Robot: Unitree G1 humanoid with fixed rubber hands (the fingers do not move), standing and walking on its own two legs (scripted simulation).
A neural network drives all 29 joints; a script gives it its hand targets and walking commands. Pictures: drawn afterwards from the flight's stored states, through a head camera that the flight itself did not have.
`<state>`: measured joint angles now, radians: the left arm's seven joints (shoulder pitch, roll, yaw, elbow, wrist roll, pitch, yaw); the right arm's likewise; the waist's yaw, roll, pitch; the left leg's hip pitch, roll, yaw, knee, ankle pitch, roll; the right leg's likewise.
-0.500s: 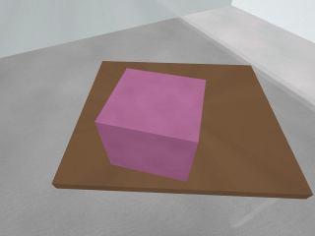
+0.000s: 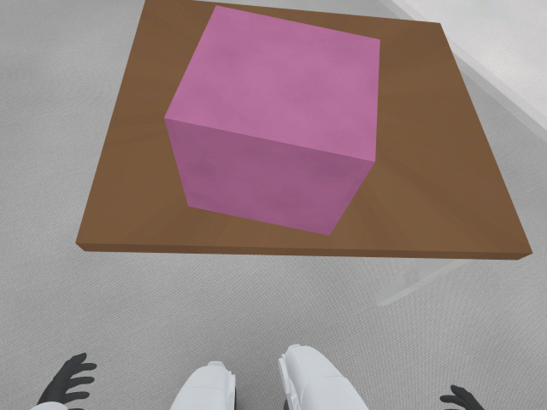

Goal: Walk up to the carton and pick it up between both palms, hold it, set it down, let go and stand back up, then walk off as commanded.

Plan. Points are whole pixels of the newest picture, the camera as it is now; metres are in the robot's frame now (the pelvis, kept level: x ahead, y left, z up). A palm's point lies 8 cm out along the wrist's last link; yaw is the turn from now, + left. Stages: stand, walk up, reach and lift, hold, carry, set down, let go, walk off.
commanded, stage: walk off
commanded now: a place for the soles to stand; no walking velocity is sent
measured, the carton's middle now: (277, 129) +0.54 -0.01 +0.01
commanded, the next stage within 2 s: none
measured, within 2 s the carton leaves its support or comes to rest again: neither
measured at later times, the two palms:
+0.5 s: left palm out of the picture +0.02 +0.25 -0.07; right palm out of the picture -0.07 -0.38 -0.12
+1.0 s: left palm out of the picture -0.24 +0.27 -0.14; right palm out of the picture -0.19 -0.35 -0.07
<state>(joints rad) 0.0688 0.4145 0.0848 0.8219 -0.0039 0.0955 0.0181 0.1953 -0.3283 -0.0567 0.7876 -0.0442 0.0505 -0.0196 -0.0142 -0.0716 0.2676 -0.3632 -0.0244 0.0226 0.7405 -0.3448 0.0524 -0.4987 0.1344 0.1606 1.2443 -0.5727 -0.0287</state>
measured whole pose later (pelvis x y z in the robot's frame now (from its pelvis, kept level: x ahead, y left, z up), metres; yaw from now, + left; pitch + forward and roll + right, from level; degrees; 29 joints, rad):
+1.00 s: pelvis -0.31 -0.05 -0.01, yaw +0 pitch -4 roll +0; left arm 0.22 0.43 0.11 0.78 0.00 0.09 0.00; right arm 0.20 -0.36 -0.04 0.71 -0.05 0.03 -0.03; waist 0.04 -0.12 0.21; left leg -0.39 0.01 -0.01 0.79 -0.33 0.01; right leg -0.48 0.16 0.19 1.35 -0.48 0.01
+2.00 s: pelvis -0.45 -0.09 +0.00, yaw +7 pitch -4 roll -2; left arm 0.19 0.34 0.07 0.90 0.02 -0.02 -0.02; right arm 0.25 -0.41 -0.06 0.91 -0.01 -0.03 -0.01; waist 0.01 0.02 0.15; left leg -0.31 -0.01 -0.11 0.78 -0.46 0.05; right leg -0.31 0.03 -0.15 0.66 -0.28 -0.07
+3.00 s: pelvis -0.41 -0.07 +0.02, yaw +4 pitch -4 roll +0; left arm 0.10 0.33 0.04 1.01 0.00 -0.02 -0.01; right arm 0.12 -0.32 -0.02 1.00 -0.01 -0.02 -0.01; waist 0.01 -0.02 0.10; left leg -0.09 -0.02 0.00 0.47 -0.31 0.01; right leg -0.17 0.02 -0.05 0.49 -0.24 -0.04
